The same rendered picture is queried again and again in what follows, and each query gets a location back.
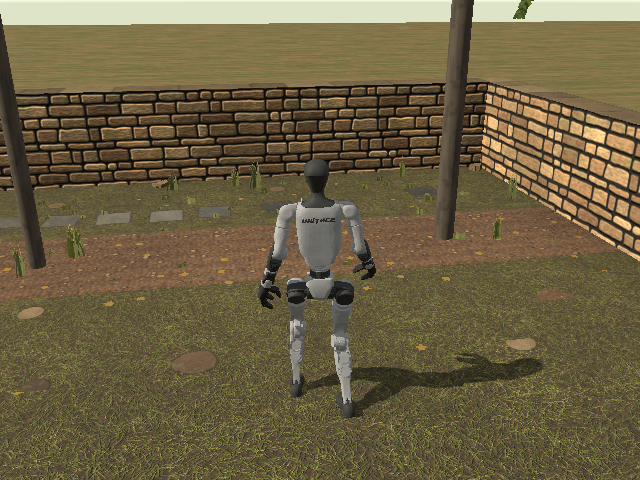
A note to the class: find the robot right hand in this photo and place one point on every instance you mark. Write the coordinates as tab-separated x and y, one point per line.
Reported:
370	273

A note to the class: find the robot left hand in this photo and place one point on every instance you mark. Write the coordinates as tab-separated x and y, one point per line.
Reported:
263	294

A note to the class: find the robot left upper arm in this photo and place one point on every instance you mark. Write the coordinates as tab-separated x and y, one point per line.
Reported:
286	214

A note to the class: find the robot right forearm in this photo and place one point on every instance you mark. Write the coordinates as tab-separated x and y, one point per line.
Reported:
366	258

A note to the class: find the robot right upper arm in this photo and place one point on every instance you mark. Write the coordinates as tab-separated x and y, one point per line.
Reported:
350	212

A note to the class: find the humanoid robot head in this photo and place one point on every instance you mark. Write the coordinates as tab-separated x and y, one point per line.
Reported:
316	173

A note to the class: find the right robot shin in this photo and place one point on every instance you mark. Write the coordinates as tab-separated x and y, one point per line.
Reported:
344	368

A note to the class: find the robot left forearm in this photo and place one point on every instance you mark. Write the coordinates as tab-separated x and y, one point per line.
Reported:
271	270

